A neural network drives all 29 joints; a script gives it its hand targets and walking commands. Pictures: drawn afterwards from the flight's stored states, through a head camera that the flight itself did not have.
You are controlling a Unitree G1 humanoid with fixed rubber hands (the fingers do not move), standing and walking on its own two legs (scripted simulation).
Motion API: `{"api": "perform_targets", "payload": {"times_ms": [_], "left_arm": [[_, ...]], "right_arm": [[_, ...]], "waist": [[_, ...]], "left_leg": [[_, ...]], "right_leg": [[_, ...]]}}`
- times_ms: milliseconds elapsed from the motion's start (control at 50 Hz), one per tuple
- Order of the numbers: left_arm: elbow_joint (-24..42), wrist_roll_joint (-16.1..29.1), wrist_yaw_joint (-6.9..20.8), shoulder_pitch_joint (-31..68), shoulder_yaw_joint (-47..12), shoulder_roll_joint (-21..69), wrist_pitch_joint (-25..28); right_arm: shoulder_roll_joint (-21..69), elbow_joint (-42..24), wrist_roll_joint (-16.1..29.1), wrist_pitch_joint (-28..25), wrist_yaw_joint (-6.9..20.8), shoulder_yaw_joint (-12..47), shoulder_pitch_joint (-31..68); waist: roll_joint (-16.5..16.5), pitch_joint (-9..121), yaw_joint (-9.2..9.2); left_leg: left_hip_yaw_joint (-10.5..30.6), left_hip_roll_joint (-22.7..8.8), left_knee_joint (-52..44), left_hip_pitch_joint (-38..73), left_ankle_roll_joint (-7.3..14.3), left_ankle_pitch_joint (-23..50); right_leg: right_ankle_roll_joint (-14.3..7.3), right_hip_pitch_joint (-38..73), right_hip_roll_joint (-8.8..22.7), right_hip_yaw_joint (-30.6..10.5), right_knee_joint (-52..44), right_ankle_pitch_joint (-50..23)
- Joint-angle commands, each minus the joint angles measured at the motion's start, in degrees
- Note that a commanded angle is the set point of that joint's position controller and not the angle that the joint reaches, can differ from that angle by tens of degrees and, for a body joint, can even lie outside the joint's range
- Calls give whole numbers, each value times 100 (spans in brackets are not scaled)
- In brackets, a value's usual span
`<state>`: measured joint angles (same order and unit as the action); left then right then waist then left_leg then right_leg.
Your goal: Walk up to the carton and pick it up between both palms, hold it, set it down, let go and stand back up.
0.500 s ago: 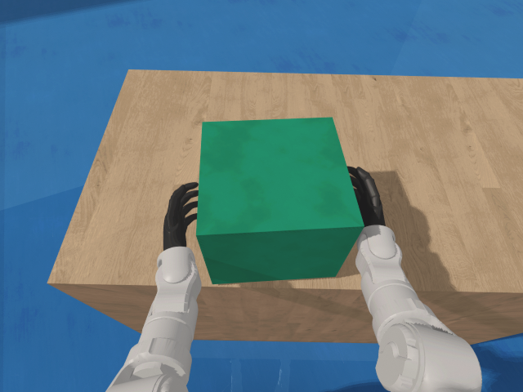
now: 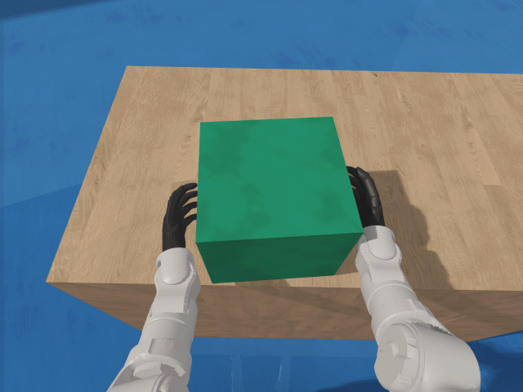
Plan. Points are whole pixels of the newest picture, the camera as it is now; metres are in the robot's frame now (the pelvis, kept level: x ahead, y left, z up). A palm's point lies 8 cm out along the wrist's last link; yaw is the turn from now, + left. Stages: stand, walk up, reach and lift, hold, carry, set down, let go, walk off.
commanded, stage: set down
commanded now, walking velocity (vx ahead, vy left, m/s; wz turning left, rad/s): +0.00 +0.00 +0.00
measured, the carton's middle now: (270, 202) +0.43 +0.03 -0.02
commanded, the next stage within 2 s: none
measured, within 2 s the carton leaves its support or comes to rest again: neither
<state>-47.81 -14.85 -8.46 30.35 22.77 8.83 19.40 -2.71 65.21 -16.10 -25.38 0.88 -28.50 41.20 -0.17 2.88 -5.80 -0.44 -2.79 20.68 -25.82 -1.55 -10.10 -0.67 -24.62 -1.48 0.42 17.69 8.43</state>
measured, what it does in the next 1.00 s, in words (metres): stands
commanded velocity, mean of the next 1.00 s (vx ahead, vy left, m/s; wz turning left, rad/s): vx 0.00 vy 0.00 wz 0.00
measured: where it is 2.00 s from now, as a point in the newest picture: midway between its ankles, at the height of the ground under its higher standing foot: outside the picture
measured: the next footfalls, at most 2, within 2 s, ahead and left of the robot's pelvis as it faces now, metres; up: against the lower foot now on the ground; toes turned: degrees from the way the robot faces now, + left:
none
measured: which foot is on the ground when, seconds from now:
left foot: down 0.00-1.00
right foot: down 0.00-1.00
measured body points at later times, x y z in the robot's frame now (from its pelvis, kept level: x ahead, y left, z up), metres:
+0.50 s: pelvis -0.01 +0.00 -0.01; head +0.12 -0.01 +0.42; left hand +0.37 +0.18 -0.04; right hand +0.44 -0.14 -0.02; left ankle -0.02 +0.14 -0.74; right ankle -0.02 -0.11 -0.74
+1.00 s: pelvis -0.04 -0.01 -0.01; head +0.06 -0.02 +0.43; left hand +0.30 +0.18 -0.05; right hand +0.39 -0.19 -0.02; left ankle -0.02 +0.14 -0.74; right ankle -0.02 -0.11 -0.74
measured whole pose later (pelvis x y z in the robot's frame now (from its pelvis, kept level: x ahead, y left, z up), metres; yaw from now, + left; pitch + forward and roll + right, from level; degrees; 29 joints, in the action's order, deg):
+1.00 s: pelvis -0.04 -0.01 -0.01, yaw +0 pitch +21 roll +0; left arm -62.1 -2.4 -10.1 29.0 14.9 2.4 23.5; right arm -17.6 77.2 15.4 -24.4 3.1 4.9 42.6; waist -0.2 11.3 -6.7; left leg -0.4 -3.2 26.4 -38.5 -2.4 -9.0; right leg -1.6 -39.0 -1.9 0.4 26.7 8.9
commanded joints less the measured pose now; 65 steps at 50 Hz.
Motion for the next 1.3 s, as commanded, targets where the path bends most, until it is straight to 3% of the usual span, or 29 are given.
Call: {"api": "perform_targets", "payload": {"times_ms": [0,80,160,280,380,480,540,560,620,660,760,800,880,940,960,980,1000,1020,1100,1220,1280], "left_arm": [[-325,-603,211,1891,-357,538,166],[-345,117,-155,2096,-546,-286,35],[-419,603,-350,2321,-854,-633,106],[-791,1138,-367,2608,-974,-1038,572],[-1041,1416,-306,2617,-1088,-1229,821],[-1110,1467,-296,2608,-1169,-1274,832],[-1277,1550,-264,2548,-1201,-1385,788],[-1091,1580,-273,2532,-1283,-1383,781],[-969,1607,-288,2357,-1327,-1389,700],[-751,1652,-268,2074,-1399,-1340,653],[-701,1603,-200,1771,-1304,-1401,564],[-594,1656,-161,1667,-1261,-1460,589],[-145,1742,-132,1453,-1375,-1498,655],[231,1909,-168,1572,-1545,-1538,760],[346,1943,-200,1540,-1533,-1601,796],[441,1965,-205,1470,-1595,-1586,831],[391,2016,-195,1525,-1586,-1646,830],[454,2086,-198,1553,-1686,-1661,857],[543,2226,-191,1387,-1816,-1703,866],[363,2217,-136,1049,-1781,-1745,731],[508,2152,-129,767,-1813,-1632,594]], "right_arm": [[450,473,-426,-119,334,904,2145],[-582,490,730,19,40,1572,2570],[-1052,709,1644,-23,-124,2143,2762],[-1384,770,2268,-184,-188,2622,3087],[-1683,775,2524,-290,-199,2829,3224],[-1933,1028,2675,-333,-175,2845,3228],[-2047,1025,2829,-303,-138,2988,3281],[-2095,997,2862,-323,-115,2975,3221],[-2238,1032,3012,-274,-36,3084,3095],[-2291,942,3100,-267,8,3122,2826],[-2320,1102,3368,-171,110,3342,2455],[-2266,998,3476,-129,148,3494,2343],[-2331,794,3623,-179,228,3518,1995],[-2374,320,3673,-237,271,3444,2025],[-2432,100,3709,-258,297,3474,2051],[-2428,-10,3692,-289,299,3439,1940],[-2462,-221,3723,-306,308,3468,2071],[-2534,-290,3701,-304,316,3397,2027],[-2603,-762,3732,-357,381,3305,1880],[-2667,-817,3758,-292,429,3307,1517],[-2717,-640,3811,-263,476,3314,1164]], "waist": [[-360,2999,-180],[-284,3187,-303],[-180,3814,-281],[-276,4780,-223],[-281,5177,-193],[-82,5414,-167],[-166,5032,-227],[-97,5165,-164],[-76,4948,-217],[-148,4956,-129],[-209,4413,-199],[-312,4254,-261],[-314,4254,-90],[-273,4408,-17],[-338,4421,-70],[-343,4484,27],[-430,4450,-30],[-429,4484,77],[-524,4544,144],[-720,3947,172],[-619,3475,204]], "left_leg": [[-665,172,353,642,-109,2805],[-631,164,587,394,-133,2736],[-570,134,888,384,-251,2864],[-629,147,1198,110,-273,2801],[-606,116,1377,139,-308,3056],[-551,104,1497,545,-421,3351],[-565,108,1487,481,-378,3203],[-549,95,1479,545,-401,3282],[-524,85,1419,600,-416,3138],[-493,81,1404,647,-394,3166],[-512,123,1221,589,-328,2748],[-560,153,1157,473,-270,2552],[-524,180,1088,591,-252,2351],[-499,209,1083,537,-259,2132],[-500,209,1098,526,-251,2119],[-477,217,1113,544,-249,2155],[-501,232,1131,419,-238,2080],[-471,243,1124,357,-229,2026],[-458,270,1120,232,-206,1816],[-476,318,933,228,-160,1309],[-430,295,800,461,-164,1229]], "right_leg": [[-60,1179,-218,359,249,-1486],[-72,1194,-318,179,448,-1551],[-116,1016,-364,113,624,-1736],[-102,808,-388,52,912,-2006],[-65,641,-435,75,1083,-2303],[-102,243,-514,141,1031,-2096],[-77,180,-515,145,1011,-1897],[-88,217,-539,170,1031,-2000],[-94,218,-566,202,1019,-1835],[-82,394,-580,178,1032,-2042],[-60,628,-518,117,958,-1818],[-24,805,-467,51,979,-1710],[14,906,-443,52,973,-1568],[24,868,-420,66,996,-1346],[34,879,-435,61,1016,-1329],[51,938,-438,66,1041,-1463],[65,993,-415,29,1058,-1402],[76,1023,-407,23,1093,-1410],[91,1153,-383,-12,1108,-1266],[125,1464,-314,-82,1064,-884],[84,1499,-299,-60,934,-650]]}}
